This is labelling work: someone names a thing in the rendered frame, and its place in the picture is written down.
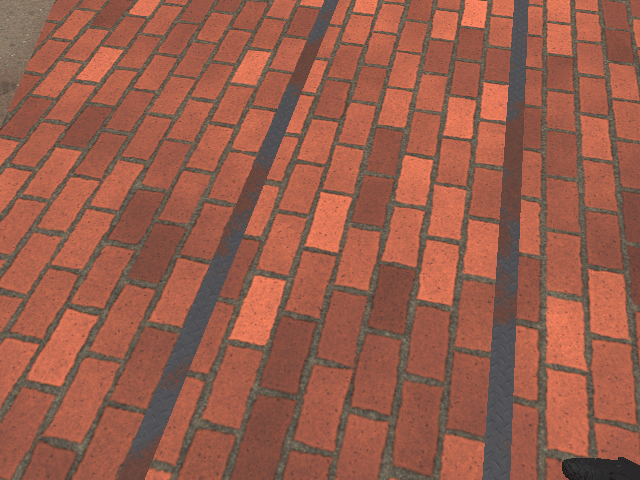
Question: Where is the right robot hand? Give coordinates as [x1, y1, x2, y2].
[562, 457, 640, 480]

